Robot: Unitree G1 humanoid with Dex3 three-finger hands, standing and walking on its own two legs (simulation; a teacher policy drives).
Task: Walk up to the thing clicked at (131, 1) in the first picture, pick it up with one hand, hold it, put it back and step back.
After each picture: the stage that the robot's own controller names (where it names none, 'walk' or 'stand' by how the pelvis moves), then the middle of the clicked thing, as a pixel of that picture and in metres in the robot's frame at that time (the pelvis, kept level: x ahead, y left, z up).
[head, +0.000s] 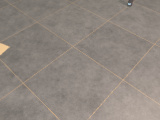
stand; out of the picture +2.24 -0.71 -0.66
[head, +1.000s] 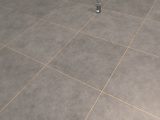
walk; (98, 5) +2.20 -0.13 -0.63
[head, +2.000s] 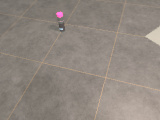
walk; (61, 22) +1.59 +0.30 -0.64
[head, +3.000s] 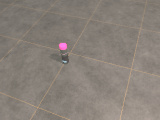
walk; (64, 54) +1.11 +0.26 -0.65
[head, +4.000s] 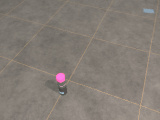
walk; (62, 85) +0.74 +0.23 -0.64
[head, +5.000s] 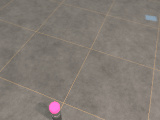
stand; (56, 113) +0.46 +0.19 -0.63
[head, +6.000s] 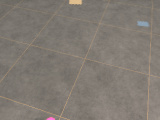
stand; out of the picture +0.40 +0.22 -0.66
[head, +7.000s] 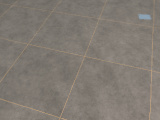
stand; out of the picture +0.36 +0.25 -0.64
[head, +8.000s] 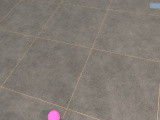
walk; out of the picture +0.39 +0.26 -0.63
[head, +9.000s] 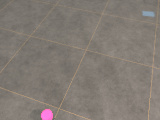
stand; out of the picture +0.40 +0.25 -0.61
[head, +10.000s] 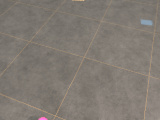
stand; out of the picture +0.38 +0.28 -0.66
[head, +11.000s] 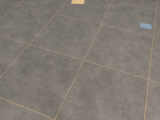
stand; out of the picture +0.37 +0.27 -0.66
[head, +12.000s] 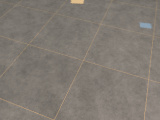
go down; out of the picture +0.36 +0.28 -0.66
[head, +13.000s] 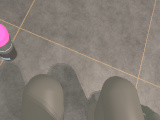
go down; (3, 45) +0.44 +0.30 -0.25
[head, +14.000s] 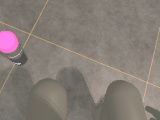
approach; (14, 51) +0.44 +0.29 -0.26
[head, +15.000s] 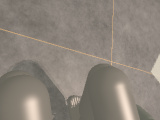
close in; out of the picture +0.42 +0.33 -0.16
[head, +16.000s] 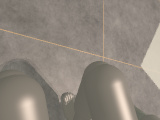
close; out of the picture +0.41 +0.34 -0.16
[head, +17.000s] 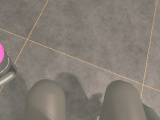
lift; out of the picture +0.34 +0.28 -0.03
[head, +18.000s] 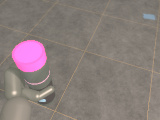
hold; (39, 79) +0.32 +0.15 +0.09
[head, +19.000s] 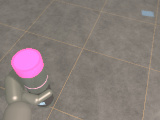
hold; (37, 83) +0.32 +0.16 +0.05
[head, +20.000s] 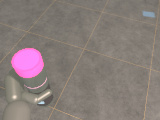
hold; (37, 83) +0.32 +0.16 +0.05
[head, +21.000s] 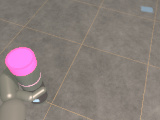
crouch; (31, 81) +0.34 +0.18 +0.03
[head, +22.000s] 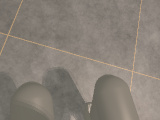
lower; out of the picture +0.45 +0.29 -0.06
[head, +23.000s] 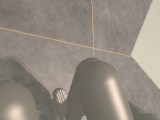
lower; out of the picture +0.43 +0.34 -0.16
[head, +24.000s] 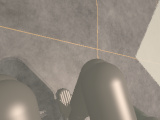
lower; out of the picture +0.42 +0.34 -0.16
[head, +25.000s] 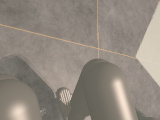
lower; out of the picture +0.42 +0.34 -0.16
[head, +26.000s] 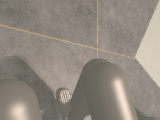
lower; out of the picture +0.41 +0.34 -0.16
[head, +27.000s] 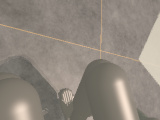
draw back; out of the picture +0.41 +0.34 -0.16
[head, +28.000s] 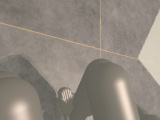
rise; out of the picture +0.41 +0.33 -0.16
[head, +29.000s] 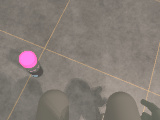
walk; (33, 66) +0.44 +0.26 -0.36
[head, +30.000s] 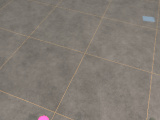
stand; out of the picture +0.38 +0.24 -0.59
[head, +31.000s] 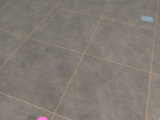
stand; out of the picture +0.37 +0.25 -0.60
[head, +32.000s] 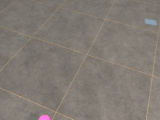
stand; out of the picture +0.38 +0.25 -0.62
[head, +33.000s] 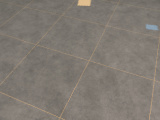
stand; out of the picture +0.38 +0.25 -0.66
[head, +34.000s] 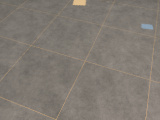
stand; out of the picture +0.36 +0.26 -0.66
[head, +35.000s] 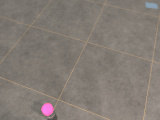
walk; (50, 114) +0.40 +0.25 -0.65
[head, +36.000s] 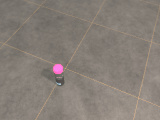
walk; (59, 76) +0.68 +0.18 -0.63
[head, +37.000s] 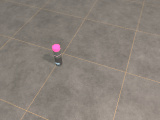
stand; (57, 56) +1.03 +0.27 -0.63
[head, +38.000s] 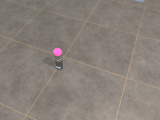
stand; (58, 59) +1.00 +0.23 -0.65
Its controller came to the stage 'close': yes
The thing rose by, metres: 0.69
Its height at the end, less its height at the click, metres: +0.00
